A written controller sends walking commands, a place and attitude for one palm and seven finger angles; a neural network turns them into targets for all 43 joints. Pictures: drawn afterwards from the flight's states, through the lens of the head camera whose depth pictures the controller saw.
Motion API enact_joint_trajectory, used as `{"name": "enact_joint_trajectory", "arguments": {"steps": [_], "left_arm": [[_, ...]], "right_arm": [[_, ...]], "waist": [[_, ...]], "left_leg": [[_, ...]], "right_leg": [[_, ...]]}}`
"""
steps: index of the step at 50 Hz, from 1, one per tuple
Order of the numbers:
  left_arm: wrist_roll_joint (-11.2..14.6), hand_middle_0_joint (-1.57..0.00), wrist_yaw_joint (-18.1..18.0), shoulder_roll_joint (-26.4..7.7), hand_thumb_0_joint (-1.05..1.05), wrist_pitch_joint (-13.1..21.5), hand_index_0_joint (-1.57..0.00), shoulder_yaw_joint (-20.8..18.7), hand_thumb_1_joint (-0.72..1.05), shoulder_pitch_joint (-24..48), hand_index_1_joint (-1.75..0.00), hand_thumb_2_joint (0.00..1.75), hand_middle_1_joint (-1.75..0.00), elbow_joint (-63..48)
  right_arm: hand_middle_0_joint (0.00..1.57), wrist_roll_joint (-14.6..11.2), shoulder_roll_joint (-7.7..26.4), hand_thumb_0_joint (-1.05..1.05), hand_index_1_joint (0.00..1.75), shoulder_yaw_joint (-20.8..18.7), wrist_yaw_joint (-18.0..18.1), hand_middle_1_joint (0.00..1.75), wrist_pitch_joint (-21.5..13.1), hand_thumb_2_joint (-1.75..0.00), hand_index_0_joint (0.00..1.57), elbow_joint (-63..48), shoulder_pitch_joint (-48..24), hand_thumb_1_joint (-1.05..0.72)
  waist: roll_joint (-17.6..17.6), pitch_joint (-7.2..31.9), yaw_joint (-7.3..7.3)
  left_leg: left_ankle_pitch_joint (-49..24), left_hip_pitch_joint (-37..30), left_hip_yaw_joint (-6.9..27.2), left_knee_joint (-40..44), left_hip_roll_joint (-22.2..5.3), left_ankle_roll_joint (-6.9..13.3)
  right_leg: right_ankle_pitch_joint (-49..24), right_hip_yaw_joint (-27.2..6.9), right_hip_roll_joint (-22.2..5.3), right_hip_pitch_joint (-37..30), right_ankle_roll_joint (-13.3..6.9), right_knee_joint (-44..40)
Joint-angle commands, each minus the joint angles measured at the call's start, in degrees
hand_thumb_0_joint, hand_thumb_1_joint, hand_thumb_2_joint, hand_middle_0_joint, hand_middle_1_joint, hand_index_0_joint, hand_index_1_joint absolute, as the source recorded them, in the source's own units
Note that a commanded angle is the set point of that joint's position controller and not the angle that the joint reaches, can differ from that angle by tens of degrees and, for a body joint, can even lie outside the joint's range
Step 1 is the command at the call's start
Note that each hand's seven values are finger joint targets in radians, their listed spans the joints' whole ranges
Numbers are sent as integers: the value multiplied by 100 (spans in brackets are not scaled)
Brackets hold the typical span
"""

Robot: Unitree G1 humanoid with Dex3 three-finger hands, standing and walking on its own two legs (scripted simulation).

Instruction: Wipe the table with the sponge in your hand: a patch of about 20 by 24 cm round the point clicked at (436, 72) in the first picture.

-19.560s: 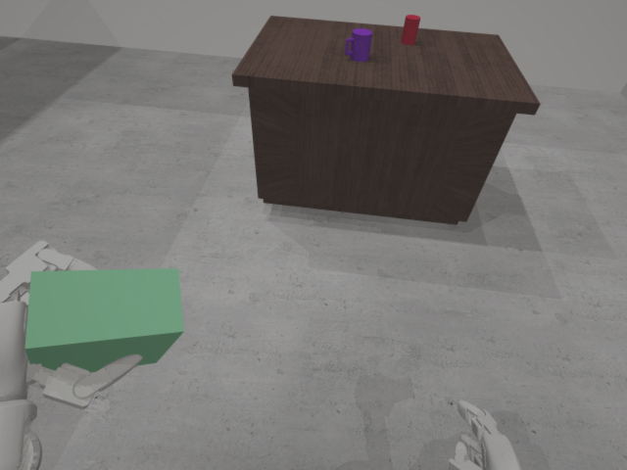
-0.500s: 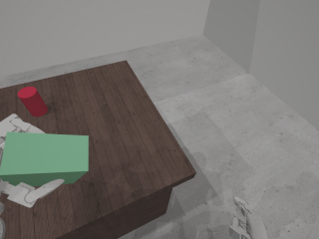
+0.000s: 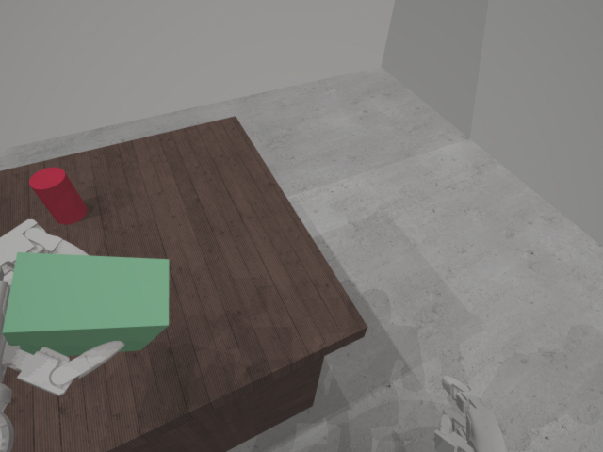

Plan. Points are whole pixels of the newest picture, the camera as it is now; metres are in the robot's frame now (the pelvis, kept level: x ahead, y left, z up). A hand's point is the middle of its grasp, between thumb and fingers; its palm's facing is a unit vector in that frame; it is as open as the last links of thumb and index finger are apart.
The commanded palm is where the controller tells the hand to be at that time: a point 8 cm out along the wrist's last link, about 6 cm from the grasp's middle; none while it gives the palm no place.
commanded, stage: shuffle to correct the standing spot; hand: left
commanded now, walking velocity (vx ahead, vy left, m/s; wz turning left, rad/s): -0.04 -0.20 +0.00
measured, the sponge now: (112, 310) +0.23 +0.20 +0.14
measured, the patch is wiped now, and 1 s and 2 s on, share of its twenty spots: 0.00 0.00 0.00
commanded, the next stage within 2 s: come to a stop and stand still in 0.54 s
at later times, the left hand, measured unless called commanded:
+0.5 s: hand (64, 308) +0.22 +0.23 +0.16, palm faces +0.30 -0.86 -0.41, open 10.3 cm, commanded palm +0.16 +0.28 +0.18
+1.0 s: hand (41, 323) +0.21 +0.26 +0.15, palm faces +0.21 -0.89 -0.40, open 10.3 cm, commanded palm +0.16 +0.31 +0.18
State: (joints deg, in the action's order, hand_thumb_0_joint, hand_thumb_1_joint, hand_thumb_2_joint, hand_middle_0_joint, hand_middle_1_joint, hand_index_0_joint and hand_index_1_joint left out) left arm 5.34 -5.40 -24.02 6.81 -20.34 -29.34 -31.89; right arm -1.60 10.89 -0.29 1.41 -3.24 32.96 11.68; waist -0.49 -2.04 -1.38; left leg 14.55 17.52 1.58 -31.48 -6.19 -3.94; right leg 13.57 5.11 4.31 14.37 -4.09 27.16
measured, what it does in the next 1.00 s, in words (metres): stands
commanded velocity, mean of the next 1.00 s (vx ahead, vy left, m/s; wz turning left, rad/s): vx -0.03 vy -0.12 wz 0.00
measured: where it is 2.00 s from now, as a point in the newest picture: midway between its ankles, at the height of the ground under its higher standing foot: outside the picture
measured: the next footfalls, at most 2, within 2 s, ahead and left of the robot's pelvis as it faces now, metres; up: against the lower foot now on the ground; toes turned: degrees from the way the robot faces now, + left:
none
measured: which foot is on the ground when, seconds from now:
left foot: down 0.00-1.00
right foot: down 0.00-1.00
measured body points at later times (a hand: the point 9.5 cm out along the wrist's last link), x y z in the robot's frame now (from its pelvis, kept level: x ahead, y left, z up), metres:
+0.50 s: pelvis +0.00 +0.00 +0.00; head +0.02 +0.01 +0.45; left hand +0.19 +0.28 +0.19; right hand +0.17 -0.23 -0.08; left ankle +0.02 +0.16 -0.73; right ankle +0.01 -0.07 -0.73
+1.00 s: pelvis -0.02 +0.04 +0.00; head +0.01 +0.06 +0.45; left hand +0.19 +0.30 +0.17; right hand +0.14 -0.20 -0.07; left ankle +0.02 +0.15 -0.73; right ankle +0.01 -0.07 -0.73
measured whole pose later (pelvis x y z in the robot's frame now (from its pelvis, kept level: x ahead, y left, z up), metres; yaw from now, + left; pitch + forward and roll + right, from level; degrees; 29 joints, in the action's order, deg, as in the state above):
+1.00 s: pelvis -0.02 +0.04 +0.00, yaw -2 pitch -1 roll +0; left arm 2.9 -2.9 -22.4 12.8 -17.8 -27.7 -28.6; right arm -1.0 11.7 -0.8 1.3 -9.6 33.8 13.6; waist 2.2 -4.0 0.2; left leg 13.7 15.9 -3.5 -30.2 -2.0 0.3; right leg 12.9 1.1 0.5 15.5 -0.6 29.0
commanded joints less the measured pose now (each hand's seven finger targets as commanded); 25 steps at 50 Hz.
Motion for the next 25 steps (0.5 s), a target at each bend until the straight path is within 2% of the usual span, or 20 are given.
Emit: {"name": "enact_joint_trajectory", "arguments": {"steps": [1, 3, 6, 7, 11, 13, 16, 18, 19, 21, 22, 25], "left_arm": [[76, -120, -153, -960, 0, 381, -120, -854, 10, 249, -160, 130, -160, -1239], [96, -120, -152, -919, 0, 378, -120, -807, 10, 285, -160, 130, -160, -1246], [79, -120, -162, -926, 0, 356, -120, -801, 10, 365, -160, 130, -160, -1185], [95, -120, -163, -907, 0, 353, -120, -742, 10, 401, -160, 130, -160, -1253], [69, -120, -172, -891, 0, 351, -120, -730, 10, 502, -160, 130, -160, -1260], [81, -120, -180, -893, 0, 366, -120, -731, 10, 451, -160, 130, -160, -1341], [71, -120, -174, -909, 0, 358, -120, -752, 10, 430, -160, 130, -160, -1336], [90, -120, -181, -935, 0, 363, -120, -783, 10, 352, -160, 130, -160, -1346], [81, -120, -177, -919, 0, 359, -120, -781, 10, 332, -160, 130, -160, -1278], [88, -120, -171, -918, 0, 346, -120, -801, 10, 292, -160, 130, -160, -1251], [106, -120, -170, -960, 0, 355, -120, -801, 10, 264, -160, 130, -160, -1316], [100, -120, -159, -930, 0, 345, -120, -824, 10, 253, -160, 130, -160, -1219]], "right_arm": [[20, -10, 751, 0, 30, -301, 66, 30, -282, -90, 20, -883, -424, -90], [20, -18, 747, 0, 30, -288, 90, 30, -290, -90, 20, -879, -437, -90], [20, -10, 753, 0, 30, -289, 79, 30, -281, -90, 20, -871, -434, -90], [20, -29, 733, 0, 30, -275, 98, 30, -282, -90, 20, -849, -447, -90], [20, -14, 762, 0, 30, -299, 77, 30, -291, -90, 20, -859, -447, -90], [20, -17, 742, 0, 30, -290, 95, 30, -303, -90, 20, -863, -472, -90], [20, -17, 748, 0, 30, -305, 73, 30, -293, -90, 20, -874, -464, -90], [20, -15, 739, 0, 30, -289, 91, 30, -294, -90, 20, -875, -484, -90], [20, -15, 746, 0, 30, -291, 85, 30, -291, -90, 20, -874, -461, -90], [20, -15, 747, 0, 30, -298, 71, 30, -273, -90, 20, -877, -462, -90], [20, -28, 735, 0, 30, -286, 89, 30, -268, -90, 20, -865, -469, -90], [20, -17, 755, 0, 30, -294, 79, 30, -264, -90, 20, -889, -465, -90]], "waist": [[-221, 838, 29], [-354, 802, 12], [-249, 765, 20], [-331, 747, -7], [-237, 839, 19], [-421, 900, 19], [-293, 885, 35], [-472, 854, 28], [-343, 854, 31], [-317, 842, 30], [-416, 862, 9], [-293, 854, 28]], "left_leg": [[-532, -272, 345, 300, -332, 547], [-366, -332, 337, 364, -314, 549], [-216, -276, 313, 297, -280, 553], [-193, -321, 331, 363, -255, 555], [-532, -343, 322, 212, -271, 549], [-716, -450, 362, 311, -324, 567], [-672, -379, 355, 231, -317, 559], [-671, -391, 364, 315, -349, 566], [-665, -327, 392, 314, -347, 556], [-647, -328, 343, 225, -313, 546], [-666, -391, 359, 312, -313, 548], [-596, -319, 363, 278, -334, 541]], "right_leg": [[-958, -826, -925, -272, 114, -568], [-868, -841, -911, -165, 103, -567], [-763, -908, -943, -143, 111, -634], [-763, -888, -934, -108, 88, -623], [-981, -899, -975, -193, 83, -571], [-1088, -822, -936, -219, 104, -495], [-1066, -871, -962, -251, 111, -542], [-1051, -829, -929, -221, 125, -525], [-1018, -814, -918, -249, 125, -513], [-1080, -897, -971, -236, 110, -571], [-1117, -856, -953, -223, 89, -544], [-1022, -868, -946, -223, 112, -551]]}}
